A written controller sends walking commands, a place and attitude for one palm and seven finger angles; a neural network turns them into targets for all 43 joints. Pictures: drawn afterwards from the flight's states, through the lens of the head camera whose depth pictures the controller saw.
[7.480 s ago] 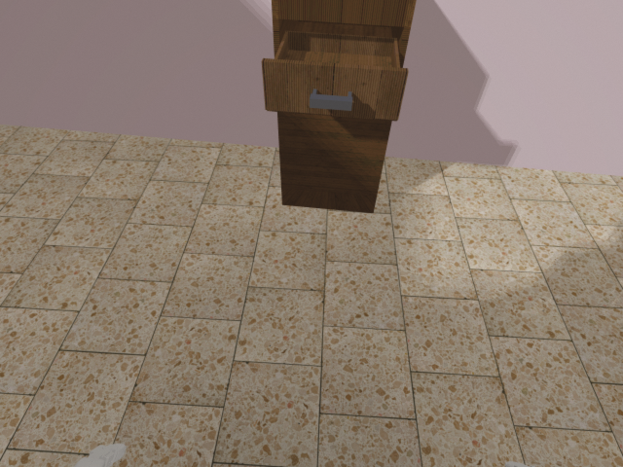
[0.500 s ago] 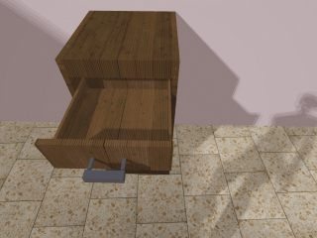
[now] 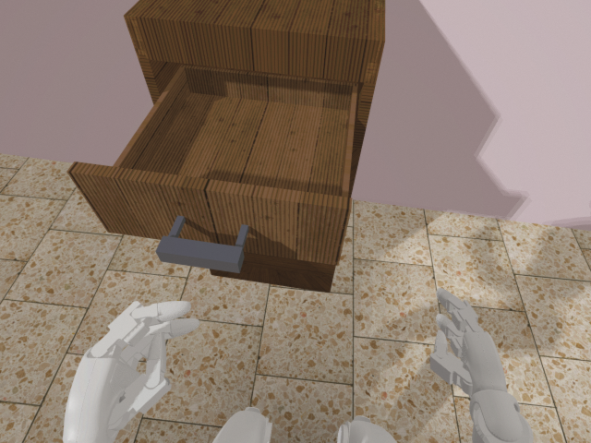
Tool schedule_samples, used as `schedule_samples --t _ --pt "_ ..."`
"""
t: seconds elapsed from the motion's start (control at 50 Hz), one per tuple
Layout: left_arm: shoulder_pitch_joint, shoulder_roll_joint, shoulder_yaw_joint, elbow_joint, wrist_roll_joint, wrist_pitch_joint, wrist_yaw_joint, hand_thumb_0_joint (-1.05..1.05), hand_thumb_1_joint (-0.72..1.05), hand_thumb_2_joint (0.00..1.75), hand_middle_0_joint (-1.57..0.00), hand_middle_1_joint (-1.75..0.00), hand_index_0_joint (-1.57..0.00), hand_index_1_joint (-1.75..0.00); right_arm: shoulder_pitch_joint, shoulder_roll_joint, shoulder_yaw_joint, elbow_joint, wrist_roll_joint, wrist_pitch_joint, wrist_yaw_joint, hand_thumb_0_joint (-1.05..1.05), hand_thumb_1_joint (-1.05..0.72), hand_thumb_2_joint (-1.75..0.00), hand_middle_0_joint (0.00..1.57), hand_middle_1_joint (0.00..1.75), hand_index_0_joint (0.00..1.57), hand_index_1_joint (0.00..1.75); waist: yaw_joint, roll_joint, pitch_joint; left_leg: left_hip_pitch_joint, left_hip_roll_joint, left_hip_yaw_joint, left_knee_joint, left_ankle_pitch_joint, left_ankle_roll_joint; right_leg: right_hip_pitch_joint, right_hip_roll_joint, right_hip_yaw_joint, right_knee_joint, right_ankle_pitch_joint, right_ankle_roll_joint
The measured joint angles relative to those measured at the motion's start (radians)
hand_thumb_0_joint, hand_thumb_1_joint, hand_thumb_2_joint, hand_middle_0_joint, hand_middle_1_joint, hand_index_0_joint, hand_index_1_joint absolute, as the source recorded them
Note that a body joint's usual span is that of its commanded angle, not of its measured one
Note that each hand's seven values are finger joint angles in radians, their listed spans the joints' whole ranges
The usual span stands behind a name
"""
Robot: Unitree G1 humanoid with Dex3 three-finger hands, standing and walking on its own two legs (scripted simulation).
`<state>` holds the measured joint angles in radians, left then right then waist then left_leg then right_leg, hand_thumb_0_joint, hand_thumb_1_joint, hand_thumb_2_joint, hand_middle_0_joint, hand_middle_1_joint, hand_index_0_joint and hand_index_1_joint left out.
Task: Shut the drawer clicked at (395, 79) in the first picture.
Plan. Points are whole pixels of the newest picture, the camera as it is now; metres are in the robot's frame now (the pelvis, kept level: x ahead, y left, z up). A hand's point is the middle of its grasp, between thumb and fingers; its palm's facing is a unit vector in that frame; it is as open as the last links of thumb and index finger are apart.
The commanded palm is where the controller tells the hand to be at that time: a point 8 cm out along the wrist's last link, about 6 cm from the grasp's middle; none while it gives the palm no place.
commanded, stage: raise the hand and make a fist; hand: left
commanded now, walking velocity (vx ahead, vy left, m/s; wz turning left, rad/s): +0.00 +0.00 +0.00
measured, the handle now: (206, 240) +0.36 +0.18 +0.05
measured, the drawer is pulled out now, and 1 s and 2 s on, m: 0.29 0.29 0.29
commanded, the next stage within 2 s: bring the fist close to the handle in 1.36 s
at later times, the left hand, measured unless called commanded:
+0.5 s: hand (167, 365) +0.18 +0.15 +0.10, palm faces -0.05 -1.00 +0.00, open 3.2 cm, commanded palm +0.14 +0.21 +0.11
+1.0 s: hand (168, 347) +0.18 +0.14 +0.15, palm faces -0.01 -1.00 -0.02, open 3.3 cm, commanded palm +0.14 +0.19 +0.15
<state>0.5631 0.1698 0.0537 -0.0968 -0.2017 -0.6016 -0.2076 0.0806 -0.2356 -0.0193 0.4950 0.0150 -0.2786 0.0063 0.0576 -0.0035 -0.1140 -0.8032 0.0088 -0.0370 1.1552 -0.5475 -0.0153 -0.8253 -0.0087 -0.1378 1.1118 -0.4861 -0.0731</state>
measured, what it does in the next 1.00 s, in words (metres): stands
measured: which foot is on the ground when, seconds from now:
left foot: down 0.00-1.00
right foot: down 0.00-1.00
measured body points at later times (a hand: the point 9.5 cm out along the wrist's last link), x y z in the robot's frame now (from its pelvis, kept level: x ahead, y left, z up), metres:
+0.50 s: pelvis +0.02 +0.02 +0.02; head +0.06 +0.03 +0.47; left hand +0.18 +0.21 +0.11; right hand +0.20 -0.23 -0.04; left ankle +0.02 +0.13 -0.65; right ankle +0.04 -0.08 -0.65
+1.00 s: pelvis +0.03 +0.03 +0.03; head +0.04 +0.02 +0.48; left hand +0.18 +0.20 +0.16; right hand +0.22 -0.18 -0.02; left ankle +0.02 +0.13 -0.65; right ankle +0.04 -0.08 -0.65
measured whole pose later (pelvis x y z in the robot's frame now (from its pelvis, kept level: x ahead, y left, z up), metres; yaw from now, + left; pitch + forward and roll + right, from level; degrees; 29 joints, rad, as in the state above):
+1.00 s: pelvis +0.03 +0.03 +0.03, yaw -1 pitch +7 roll -2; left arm 0.82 0.15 -0.12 -0.59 -0.12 -0.22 -0.06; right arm 0.28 -0.20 0.05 0.40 0.04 -0.17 0.00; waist 0.02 0.06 -0.12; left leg -0.57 -0.01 0.00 0.98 -0.53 0.04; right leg -0.60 -0.01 -0.09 0.93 -0.46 -0.02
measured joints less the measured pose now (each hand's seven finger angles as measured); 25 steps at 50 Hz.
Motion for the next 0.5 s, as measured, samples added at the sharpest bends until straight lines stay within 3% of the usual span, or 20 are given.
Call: schedule_samples --t 0.1,0.16,0.22,0.32,0.42,0.5 --pt "-0.023 0.009 -0.02 -0.054 -0.023 0.212 -0.067 0.02 0.9 0.9 -0.67 -0.81 -0.67 -0.81 0.078 0.062 0.061 -0.006 0.021 0.052 -0.025 0.01 -0.9 -0.89 0.2 0.3 0.2 0.3 -0.016 0.031 0.0 0.033 0.001 -0.001 -0.041 0.011 0.004 0.034 0.003 0.0 -0.044 0.012 0.006" --pt "0.001 0.012 -0.017 -0.082 -0.022 0.28 -0.055 0.02 0.9 0.9 -0.73 -0.87 -0.73 -0.87 0.132 0.081 0.071 0.012 0.022 0.076 -0.037 0.01 -0.9 -0.89 0.2 0.3 0.21 0.3 -0.035 0.035 -0.005 0.07 0.002 0.01 -0.085 0.022 0.009 0.066 0.007 0.011 -0.084 0.024 0.012" --pt "0.032 0.003 0.01 -0.098 -0.028 0.289 -0.016 0.02 0.9 0.9 -0.79 -0.94 -0.79 -0.94 0.171 0.079 0.058 0.034 0.021 0.087 -0.042 0.02 -0.9 -0.89 0.2 0.3 0.21 0.3 -0.051 0.031 -0.003 0.097 0.003 0.02 -0.116 0.029 0.012 0.089 0.01 0.021 -0.111 0.034 0.015" --pt "0.107 -0.003 0.029 -0.146 -0.025 0.25 0.029 0.02 0.9 0.9 -0.89 -1.05 -0.89 -1.05 0.204 0.036 0.017 0.051 0.019 0.08 -0.037 0.02 -0.9 -0.89 0.2 0.3 0.21 0.3 -0.062 0.029 0.003 0.114 0.0 0.026 -0.131 0.03 0.021 0.106 0.008 0.028 -0.129 0.038 0.024" --pt "0.168 -0.006 -0.029 -0.209 -0.014 0.212 0.027 0.02 0.91 0.9 -0.99 -1.16 -0.99 -1.15 0.197 -0.005 -0.008 0.036 0.022 0.053 -0.034 0.02 -0.9 -0.89 0.2 0.3 0.2 0.3 -0.065 0.032 0.003 0.113 -0.005 0.029 -0.122 0.024 0.033 0.108 0.003 0.031 -0.127 0.036 0.035" --pt "0.186 -0.01 -0.075 -0.258 0.013 0.218 0.051 0.02 0.9 0.9 -1.07 -1.24 -1.07 -1.24 0.175 -0.005 -0.011 0.003 0.023 0.05 -0.032 0.02 -0.9 -0.9 0.2 0.3 0.2 0.3 -0.064 0.026 -0.004 0.119 -0.008 0.035 -0.118 0.018 0.04 0.114 0.0 0.038 -0.124 0.033 0.041"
